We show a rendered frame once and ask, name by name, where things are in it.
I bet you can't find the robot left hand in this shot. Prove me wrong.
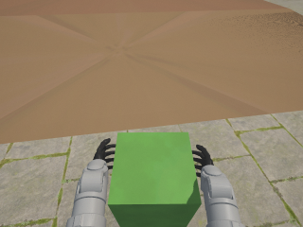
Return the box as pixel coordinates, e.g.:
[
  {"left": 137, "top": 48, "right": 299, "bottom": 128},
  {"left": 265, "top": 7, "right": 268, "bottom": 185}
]
[{"left": 93, "top": 138, "right": 116, "bottom": 169}]

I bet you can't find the robot right hand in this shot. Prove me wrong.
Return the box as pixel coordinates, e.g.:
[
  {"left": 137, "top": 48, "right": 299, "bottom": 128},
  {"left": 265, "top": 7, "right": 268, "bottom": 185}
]
[{"left": 192, "top": 144, "right": 214, "bottom": 178}]

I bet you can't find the right robot forearm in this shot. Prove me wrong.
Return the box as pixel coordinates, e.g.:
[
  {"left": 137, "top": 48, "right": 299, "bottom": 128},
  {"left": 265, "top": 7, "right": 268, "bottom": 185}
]
[{"left": 200, "top": 165, "right": 246, "bottom": 227}]

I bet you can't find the carton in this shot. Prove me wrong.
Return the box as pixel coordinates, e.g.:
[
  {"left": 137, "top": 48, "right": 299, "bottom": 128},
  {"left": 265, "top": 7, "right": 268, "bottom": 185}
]
[{"left": 107, "top": 131, "right": 202, "bottom": 227}]

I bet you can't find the left robot forearm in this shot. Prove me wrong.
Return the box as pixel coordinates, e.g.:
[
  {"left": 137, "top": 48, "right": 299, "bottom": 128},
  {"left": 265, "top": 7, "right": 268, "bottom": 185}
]
[{"left": 65, "top": 159, "right": 109, "bottom": 227}]

